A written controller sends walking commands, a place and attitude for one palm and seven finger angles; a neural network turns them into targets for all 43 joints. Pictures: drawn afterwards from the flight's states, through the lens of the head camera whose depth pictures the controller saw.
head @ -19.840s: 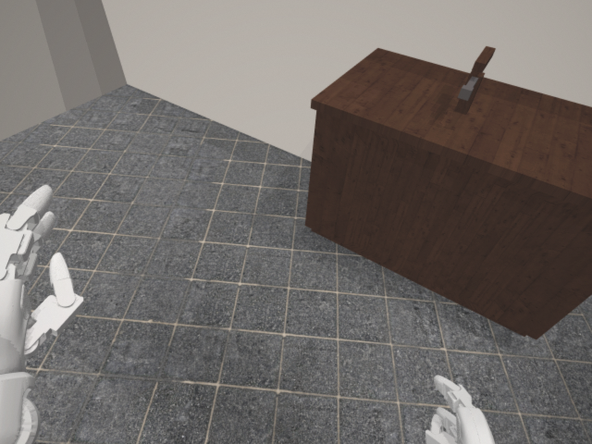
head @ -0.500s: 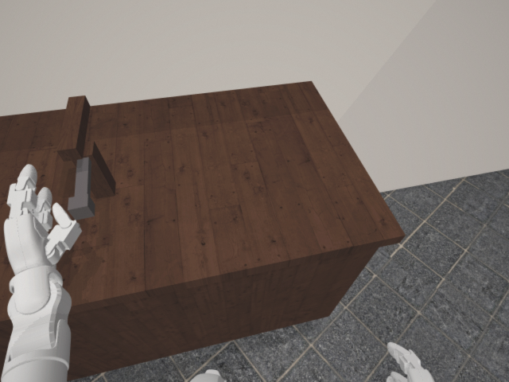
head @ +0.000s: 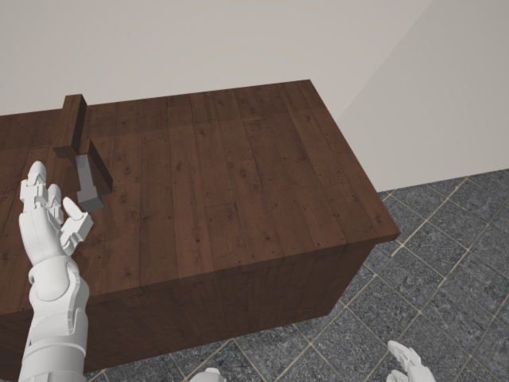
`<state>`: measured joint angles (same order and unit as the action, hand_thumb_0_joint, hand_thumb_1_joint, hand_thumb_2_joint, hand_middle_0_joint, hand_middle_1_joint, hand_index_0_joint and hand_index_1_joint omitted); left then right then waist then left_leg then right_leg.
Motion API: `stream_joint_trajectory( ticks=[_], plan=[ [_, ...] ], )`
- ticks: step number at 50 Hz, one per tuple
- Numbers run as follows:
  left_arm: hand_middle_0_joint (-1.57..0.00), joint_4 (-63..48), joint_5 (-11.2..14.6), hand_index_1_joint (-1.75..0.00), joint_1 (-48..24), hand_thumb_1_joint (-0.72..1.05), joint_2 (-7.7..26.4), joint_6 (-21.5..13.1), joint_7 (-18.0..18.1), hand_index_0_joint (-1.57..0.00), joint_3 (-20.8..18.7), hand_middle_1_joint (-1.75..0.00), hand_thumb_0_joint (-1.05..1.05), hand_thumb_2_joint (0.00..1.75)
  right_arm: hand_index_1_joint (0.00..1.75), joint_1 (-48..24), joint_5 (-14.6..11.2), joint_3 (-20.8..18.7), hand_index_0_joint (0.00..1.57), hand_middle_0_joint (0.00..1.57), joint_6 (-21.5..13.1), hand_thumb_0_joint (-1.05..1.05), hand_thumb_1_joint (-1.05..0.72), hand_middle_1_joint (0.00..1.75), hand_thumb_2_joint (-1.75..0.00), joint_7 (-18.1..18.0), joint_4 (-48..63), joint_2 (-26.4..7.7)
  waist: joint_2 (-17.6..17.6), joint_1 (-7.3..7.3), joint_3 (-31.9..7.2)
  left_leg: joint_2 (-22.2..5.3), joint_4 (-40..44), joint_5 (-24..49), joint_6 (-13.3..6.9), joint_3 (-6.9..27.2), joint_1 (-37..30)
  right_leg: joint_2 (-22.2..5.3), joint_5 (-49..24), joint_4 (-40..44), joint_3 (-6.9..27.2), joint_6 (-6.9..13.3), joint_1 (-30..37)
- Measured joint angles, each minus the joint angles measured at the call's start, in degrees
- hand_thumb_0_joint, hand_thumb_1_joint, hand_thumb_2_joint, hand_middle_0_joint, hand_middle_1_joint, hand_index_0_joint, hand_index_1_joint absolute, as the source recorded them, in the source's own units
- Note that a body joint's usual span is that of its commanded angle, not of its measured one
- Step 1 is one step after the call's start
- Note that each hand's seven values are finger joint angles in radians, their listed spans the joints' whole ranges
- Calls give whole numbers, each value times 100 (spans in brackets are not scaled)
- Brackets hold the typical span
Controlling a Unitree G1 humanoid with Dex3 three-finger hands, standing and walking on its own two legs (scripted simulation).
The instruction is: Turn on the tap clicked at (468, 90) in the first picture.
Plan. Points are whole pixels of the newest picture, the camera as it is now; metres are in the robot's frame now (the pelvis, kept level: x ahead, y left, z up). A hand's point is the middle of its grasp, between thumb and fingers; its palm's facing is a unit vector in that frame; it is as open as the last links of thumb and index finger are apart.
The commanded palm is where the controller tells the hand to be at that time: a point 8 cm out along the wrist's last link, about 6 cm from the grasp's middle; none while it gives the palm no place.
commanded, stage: push the lever round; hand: left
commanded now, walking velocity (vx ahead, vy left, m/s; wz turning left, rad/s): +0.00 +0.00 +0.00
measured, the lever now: (90, 199) +0.37 +0.29 +0.07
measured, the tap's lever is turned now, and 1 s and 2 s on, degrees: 13 38 56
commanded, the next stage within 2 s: none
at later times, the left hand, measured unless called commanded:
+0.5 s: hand (110, 209) +0.35 +0.25 +0.07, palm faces +0.62 -0.78 -0.06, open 7.7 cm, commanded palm +0.30 +0.27 +0.07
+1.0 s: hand (128, 199) +0.37 +0.23 +0.07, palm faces +0.70 -0.71 -0.06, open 7.7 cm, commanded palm +0.32 +0.25 +0.07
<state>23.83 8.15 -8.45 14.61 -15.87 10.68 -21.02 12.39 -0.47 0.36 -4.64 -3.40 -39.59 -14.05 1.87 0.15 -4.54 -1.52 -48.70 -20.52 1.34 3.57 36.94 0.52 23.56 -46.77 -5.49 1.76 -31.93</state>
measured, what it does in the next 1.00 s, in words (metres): stands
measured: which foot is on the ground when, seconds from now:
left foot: down 0.00-1.00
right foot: down 0.00-1.00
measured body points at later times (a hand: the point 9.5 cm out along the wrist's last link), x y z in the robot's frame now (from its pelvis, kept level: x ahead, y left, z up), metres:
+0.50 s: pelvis +0.00 +0.00 +0.00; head +0.04 +0.00 +0.45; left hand +0.31 +0.29 +0.08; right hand +0.15 -0.25 -0.11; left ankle +0.04 +0.13 -0.70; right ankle +0.00 -0.10 -0.70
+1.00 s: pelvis +0.01 +0.00 +0.00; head +0.04 +0.00 +0.45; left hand +0.33 +0.26 +0.08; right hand +0.16 -0.24 -0.11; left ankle +0.04 +0.13 -0.70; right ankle +0.00 -0.10 -0.70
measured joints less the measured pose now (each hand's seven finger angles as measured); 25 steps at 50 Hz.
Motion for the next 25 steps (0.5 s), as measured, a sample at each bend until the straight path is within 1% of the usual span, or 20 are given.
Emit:
stream_joint_trajectory(
  ticks=[16, 25],
  plan=[
    [-16, 10, -285, -15, -196, 92, -333, 59, 827, -15, 322, -15, 2, 91, 30, -37, 76, -21, 20, 20, 104, 2, -90, 30, -90, 63, -25, 51, 21, 39, -33, 10, 2, 1, 7, -3, -4, -9, 16, -29, 6, 8, -10],
    [-16, -71, -466, -15, -196, 92, -500, 202, 1334, -15, 455, -15, 2, 91, 30, -54, 129, -44, 20, 20, 206, 2, -90, 30, -90, 135, 29, 94, 15, 60, -98, 2, 25, -18, 4, -23, -57, -1, 21, 5, 28, 3, 40]
  ],
)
